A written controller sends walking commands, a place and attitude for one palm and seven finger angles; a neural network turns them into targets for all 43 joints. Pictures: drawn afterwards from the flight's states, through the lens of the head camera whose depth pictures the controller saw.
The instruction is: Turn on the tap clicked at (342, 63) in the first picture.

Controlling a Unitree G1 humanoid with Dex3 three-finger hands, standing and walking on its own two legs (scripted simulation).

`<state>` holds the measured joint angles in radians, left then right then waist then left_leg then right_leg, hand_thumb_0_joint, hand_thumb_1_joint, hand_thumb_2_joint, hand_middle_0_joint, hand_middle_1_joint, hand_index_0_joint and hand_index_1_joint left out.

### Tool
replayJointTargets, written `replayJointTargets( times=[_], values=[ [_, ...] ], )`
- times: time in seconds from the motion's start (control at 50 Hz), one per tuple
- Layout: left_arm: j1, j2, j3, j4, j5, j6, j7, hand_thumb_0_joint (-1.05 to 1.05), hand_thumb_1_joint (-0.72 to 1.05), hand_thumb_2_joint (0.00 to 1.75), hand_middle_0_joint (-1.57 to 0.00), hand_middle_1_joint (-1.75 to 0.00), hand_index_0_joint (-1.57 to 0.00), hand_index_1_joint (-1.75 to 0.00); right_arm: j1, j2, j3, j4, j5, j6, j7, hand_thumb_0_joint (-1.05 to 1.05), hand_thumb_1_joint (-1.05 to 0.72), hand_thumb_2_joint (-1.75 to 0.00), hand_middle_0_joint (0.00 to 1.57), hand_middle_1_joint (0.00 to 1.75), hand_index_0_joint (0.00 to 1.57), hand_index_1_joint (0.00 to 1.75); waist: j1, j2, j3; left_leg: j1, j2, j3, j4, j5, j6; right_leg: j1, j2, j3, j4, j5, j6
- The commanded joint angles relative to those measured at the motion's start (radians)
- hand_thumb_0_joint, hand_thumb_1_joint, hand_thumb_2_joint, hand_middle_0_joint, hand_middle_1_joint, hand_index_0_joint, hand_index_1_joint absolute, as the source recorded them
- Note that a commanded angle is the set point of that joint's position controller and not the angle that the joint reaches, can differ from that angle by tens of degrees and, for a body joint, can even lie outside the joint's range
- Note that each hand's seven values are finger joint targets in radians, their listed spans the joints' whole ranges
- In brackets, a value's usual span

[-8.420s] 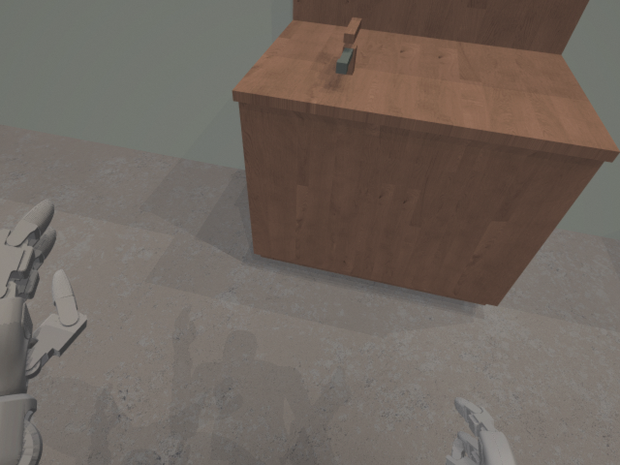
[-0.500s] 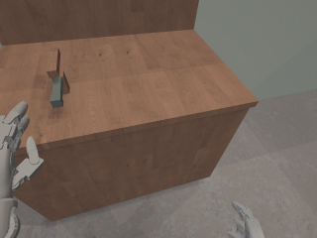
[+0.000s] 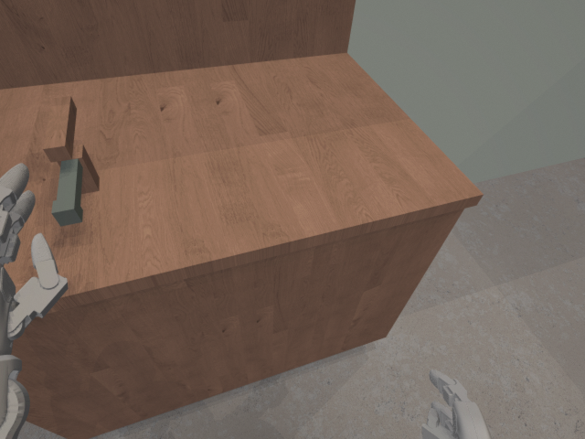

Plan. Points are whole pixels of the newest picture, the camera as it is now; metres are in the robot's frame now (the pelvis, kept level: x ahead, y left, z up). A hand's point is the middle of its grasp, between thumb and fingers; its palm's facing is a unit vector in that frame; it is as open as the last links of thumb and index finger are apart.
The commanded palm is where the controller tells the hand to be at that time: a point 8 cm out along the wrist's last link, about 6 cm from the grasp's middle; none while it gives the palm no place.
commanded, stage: shuffle to correct the standing spot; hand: left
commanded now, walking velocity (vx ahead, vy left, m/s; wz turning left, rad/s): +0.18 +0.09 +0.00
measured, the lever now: (67, 211) +0.38 +0.35 +0.09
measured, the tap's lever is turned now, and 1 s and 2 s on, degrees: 0 0 0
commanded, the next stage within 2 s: come to a stop and stand still in 0.34 s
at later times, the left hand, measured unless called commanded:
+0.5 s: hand (79, 216) +0.29 +0.26 +0.19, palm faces +0.43 -0.82 -0.36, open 7.5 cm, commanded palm +0.24 +0.30 +0.19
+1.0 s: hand (14, 180) +0.31 +0.32 +0.21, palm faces +0.49 -0.75 -0.44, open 7.4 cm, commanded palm +0.25 +0.31 +0.19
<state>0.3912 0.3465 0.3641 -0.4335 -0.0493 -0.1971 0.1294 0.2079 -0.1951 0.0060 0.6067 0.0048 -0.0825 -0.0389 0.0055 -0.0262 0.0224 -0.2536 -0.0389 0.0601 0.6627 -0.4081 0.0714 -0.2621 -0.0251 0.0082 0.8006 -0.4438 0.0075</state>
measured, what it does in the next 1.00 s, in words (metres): steps on the spot: right foot, then left foot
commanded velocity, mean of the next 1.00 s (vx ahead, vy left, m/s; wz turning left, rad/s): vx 0.01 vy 0.00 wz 0.00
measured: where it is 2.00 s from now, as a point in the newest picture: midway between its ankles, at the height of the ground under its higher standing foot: outside the picture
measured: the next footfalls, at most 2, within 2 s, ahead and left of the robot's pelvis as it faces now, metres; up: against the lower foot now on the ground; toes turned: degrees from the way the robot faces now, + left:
right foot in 0.20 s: +0.13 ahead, -0.12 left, +0.00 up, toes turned -6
left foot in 0.54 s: +0.20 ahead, +0.15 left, +0.00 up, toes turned +1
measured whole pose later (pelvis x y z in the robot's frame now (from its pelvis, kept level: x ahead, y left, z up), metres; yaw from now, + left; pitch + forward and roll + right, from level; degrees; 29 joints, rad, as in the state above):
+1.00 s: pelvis +0.09 +0.03 +0.01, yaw +0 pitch -2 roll -1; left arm 0.24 0.48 0.46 -0.31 -0.05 -0.18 0.07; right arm 0.23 -0.19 0.02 0.64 0.00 -0.13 -0.03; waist 0.08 0.02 0.04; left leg -0.31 0.06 0.03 0.51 -0.16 0.00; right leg -0.22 0.05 -0.04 0.49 -0.25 -0.04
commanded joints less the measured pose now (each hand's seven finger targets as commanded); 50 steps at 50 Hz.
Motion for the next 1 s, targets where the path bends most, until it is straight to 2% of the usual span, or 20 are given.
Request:
replayJointTargets(
  times=[0.0, 0.06, 0.14, 0.16, 0.18, 0.2, 0.26, 0.34, 0.46, 0.5, 0.52, 0.56, 0.66, 0.74, 0.86, 0.88, 0.9, 0.92, 0.96, 0.98],
  values=[
    [-0.06, 0.194, 0.104, -0.299, 0.003, -0.082, 0.015, 0.0, 0.9, 0.9, -0.2, -0.3, -0.2, -0.3, -0.051, -0.125, -0.057, -0.159, -0.017, -0.061, 0.002, 0.0, -0.9, -0.9, 0.2, 0.3, 0.2, 0.3, -0.029, 0.167, -0.091, 0.371, 0.328, -0.446, -0.261, 0.747, 0.137, -0.403, 0.006, -0.016, 0.234, -0.104, -0.025],
    [0.063, 0.2, 0.144, -0.281, -0.007, -0.076, 0.018, 0.0, 0.9, 0.9, -0.2, -0.3, -0.2, -0.3, -0.056, -0.133, -0.061, -0.17, 0.001, -0.066, 0.002, 0.0, -0.9, -0.9, 0.2, 0.3, 0.2, 0.3, -0.011, 0.189, -0.103, 0.276, 0.245, -0.209, -0.217, 0.727, 0.097, -0.269, 0.0, -0.082, 0.017, 0.062, -0.021],
    [0.114, 0.198, 0.16, -0.208, -0.008, -0.077, 0.018, 0.0, 0.9, 0.9, -0.2, -0.3, -0.2, -0.3, -0.074, -0.131, -0.048, -0.169, 0.003, -0.048, -0.001, 0.0, -0.9, -0.9, 0.2, 0.3, 0.2, 0.3, 0.018, 0.127, -0.169, -0.082, 0.157, -0.071, 0.038, 0.56, 0.013, 0.289, 0.011, -0.137, -0.34, 0.351, -0.039],
    [0.121, 0.222, 0.175, -0.189, -0.004, -0.074, 0.021, 0.0, 0.9, 0.9, -0.2, -0.3, -0.2, -0.3, -0.069, -0.117, -0.05, -0.17, 0.008, -0.044, -0.003, 0.0, -0.9, -0.9, 0.2, 0.3, 0.2, 0.3, 0.019, -0.054, -0.23, -0.225, 0.089, 0.003, 0.287, 0.405, -0.01, 0.449, -0.14, 0.061, -0.341, 0.451, -0.104],
    [0.086, 0.248, 0.21, -0.193, -0.011, -0.084, 0.022, 0.0, 0.9, 0.9, -0.2, -0.3, -0.2, -0.3, -0.087, -0.121, -0.064, -0.188, 0.003, -0.046, 0.001, 0.0, -0.9, -0.9, 0.2, 0.3, 0.2, 0.3, 0.015, -0.219, -0.264, -0.444, -0.01, -0.007, 0.562, -0.032, -0.042, 0.535, -0.374, 0.449, -0.382, 0.614, -0.225],
    [0.048, 0.233, 0.208, -0.186, -0.009, -0.101, 0.02, 0.0, 0.9, 0.9, -0.2, -0.3, -0.2, -0.3, -0.071, -0.136, -0.065, -0.176, -0.004, -0.045, 0.003, 0.0, -0.9, -0.9, 0.2, 0.3, 0.2, 0.3, 0.011, -0.149, -0.227, -0.456, 0.033, -0.12, 0.671, -0.093, -0.056, 0.416, -0.439, 0.496, -0.449, 0.479, -0.236],
    [0.077, 0.245, 0.198, -0.21, 0.002, -0.118, 0.006, 0.0, 0.9, 0.9, -0.2, -0.3, -0.2, -0.3, -0.085, -0.135, -0.061, -0.151, 0.002, -0.025, 0.017, 0.0, -0.9, -0.9, 0.2, 0.3, 0.2, 0.3, 0.017, -0.017, -0.061, -0.448, 0.116, -0.162, 0.674, 0.008, -0.073, 0.18, -0.367, 0.362, -0.45, 0.4, -0.22],
    [-0.042, 0.191, 0.112, -0.248, 0.012, -0.132, 0.01, 0.0, 0.9, 0.9, -0.2, -0.3, -0.2, -0.3, -0.088, -0.112, -0.041, -0.136, -0.006, -0.033, 0.014, 0.0, -0.9, -0.9, 0.2, 0.3, 0.2, 0.3, -0.007, -0.073, -0.04, -0.285, 0.134, -0.075, 0.431, 0.143, -0.083, 0.019, -0.272, 0.049, -0.442, 0.597, -0.141],
    [-0.037, 0.222, 0.135, -0.286, 0.006, -0.098, 0.041, 0.0, 0.9, 0.9, -0.2, -0.3, -0.2, -0.3, -0.091, -0.096, -0.058, -0.143, -0.008, -0.085, -0.021, 0.0, -0.9, -0.9, 0.2, 0.3, 0.2, 0.3, 0.012, -0.1, -0.082, 0.065, 0.052, 0.068, -0.06, 0.262, -0.073, -0.011, -0.229, 0.004, -0.336, 0.482, -0.092],
    [-0.053, 0.208, 0.139, -0.323, -0.003, -0.095, 0.038, 0.0, 0.9, 0.9, -0.2, -0.3, -0.2, -0.3, -0.069, -0.103, -0.064, -0.167, 0.003, -0.083, -0.033, 0.0, -0.9, -0.9, 0.2, 0.3, 0.2, 0.3, -0.002, 0.03, -0.128, 0.165, 0.084, -0.003, -0.184, 0.396, -0.068, -0.008, -0.123, -0.06, -0.162, 0.381, -0.03],
    [-0.063, 0.202, 0.144, -0.337, -0.008, -0.093, 0.038, 0.0, 0.9, 0.9, -0.2, -0.3, -0.2, -0.3, -0.072, -0.129, -0.071, -0.175, 0.006, -0.081, -0.034, 0.0, -0.9, -0.9, 0.2, 0.3, 0.2, 0.3, 0.002, 0.202, -0.162, 0.2, 0.227, -0.196, -0.236, 0.541, -0.006, -0.079, -0.024, -0.103, -0.005, 0.17, 0.015],
    [-0.06, 0.187, 0.134, -0.259, -0.015, -0.093, 0.033, 0.0, 0.9, 0.9, -0.2, -0.3, -0.2, -0.3, -0.087, -0.114, -0.072, -0.184, 0.01, -0.083, -0.025, 0.0, -0.9, -0.9, 0.2, 0.3, 0.2, 0.3, 0.005, 0.206, -0.106, 0.133, 0.372, -0.402, -0.372, 0.554, 0.093, -0.16, 0.043, -0.015, 0.204, -0.183, 0.013],
    [-0.037, 0.174, 0.116, -0.381, -0.012, -0.072, 0.022, 0.0, 0.9, 0.9, -0.2, -0.3, -0.2, -0.3, -0.104, -0.107, -0.052, -0.171, -0.01, -0.105, 0.009, 0.0, -0.9, -0.9, 0.2, 0.3, 0.2, 0.3, 0.005, 0.259, -0.18, 0.121, 0.321, -0.198, -0.333, 0.398, 0.04, -0.063, 0.01, -0.019, -0.021, -0.011, 0.003],
    [-0.03, 0.164, 0.083, -0.392, -0.015, -0.037, 0.014, 0.0, 0.9, 0.9, -0.2, -0.3, -0.2, -0.3, -0.088, -0.118, -0.037, -0.179, -0.011, -0.109, 0.024, 0.0, -0.9, -0.9, 0.2, 0.3, 0.2, 0.3, -0.005, 0.294, -0.142, -0.005, 0.307, -0.204, -0.372, 0.115, 0.0, 0.075, 0.045, -0.049, -0.271, 0.083, 0.0],
    [0.006, 0.192, 0.127, -0.23, -0.024, 0.025, 0.016, 0.0, 0.9, 0.9, -0.2, -0.3, -0.2, -0.3, -0.096, -0.098, -0.032, -0.17, 0.007, -0.064, -0.002, 0.0, -0.9, -0.9, 0.2, 0.3, 0.2, 0.3, -0.003, -0.094, -0.087, 0.023, 0.107, -0.025, -0.096, 0.035, -0.085, -0.061, -0.097, 0.187, -0.585, -0.039, -0.077],
    [-0.925, 0.849, 0.583, -0.358, 0.091, -0.043, -0.017, 0.0, 0.9, 0.9, -0.2, -0.3, -0.2, -0.3, -0.089, -0.148, -0.071, -0.131, -0.032, -0.116, -0.034, 0.0, -0.9, -0.9, 0.2, 0.3, 0.2, 0.3, 0.061, -0.173, 0.12, -0.067, 0.068, 0.047, -0.08, 0.246, -0.094, -0.177, -0.08, 0.176, -0.62, 0.254, -0.034],
    [-0.426, 0.354, 0.224, 0.136, 0.029, -0.022, -0.066, 0.0, 0.9, 0.9, -0.2, -0.3, -0.2, -0.3, -0.075, -0.072, -0.041, -0.102, -0.015, -0.117, -0.041, 0.0, -0.9, -0.9, 0.2, 0.3, 0.2, 0.3, 0.024, -0.154, -0.08, 0.036, 0.031, -0.03, -0.119, 0.258, -0.058, -0.097, -0.131, 0.176, -0.491, 0.299, -0.089],
    [-0.155, 0.279, 0.208, 0.119, -0.014, -0.023, -0.051, 0.0, 0.9, 0.9, -0.2, -0.3, -0.2, -0.3, -0.045, -0.101, -0.052, -0.14, 0.003, -0.105, -0.025, 0.0, -0.9, -0.9, 0.2, 0.3, 0.2, 0.3, 0.046, -0.07, -0.07, 0.07, 0.083, -0.03, -0.127, 0.301, -0.069, -0.068, -0.092, 0.172, -0.502, 0.363, -0.05],
    [-0.151, 0.087, -0.003, 0.057, -0.023, -0.022, -0.071, 0.0, 0.9, 0.9, -0.2, -0.3, -0.2, -0.3, -0.068, -0.108, -0.045, -0.147, 0.027, -0.107, 0.003, 0.0, -0.9, -0.9, 0.2, 0.3, 0.2, 0.3, 0.036, 0.098, -0.125, 0.143, 0.091, -0.037, -0.211, 0.282, -0.046, 0.0, -0.071, 0.118, -0.428, 0.334, -0.019],
    [-0.203, 0.127, 0.005, -0.045, -0.018, -0.038, -0.064, 0.0, 0.9, 0.9, -0.2, -0.3, -0.2, -0.3, -0.055, -0.136, -0.054, -0.161, 0.027, -0.111, 0.014, 0.0, -0.9, -0.9, 0.2, 0.3, 0.2, 0.3, 0.037, 0.059, -0.11, 0.125, 0.106, -0.056, -0.224, 0.266, -0.042, -0.007, -0.06, 0.11, -0.454, 0.266, 0.014]
  ],
)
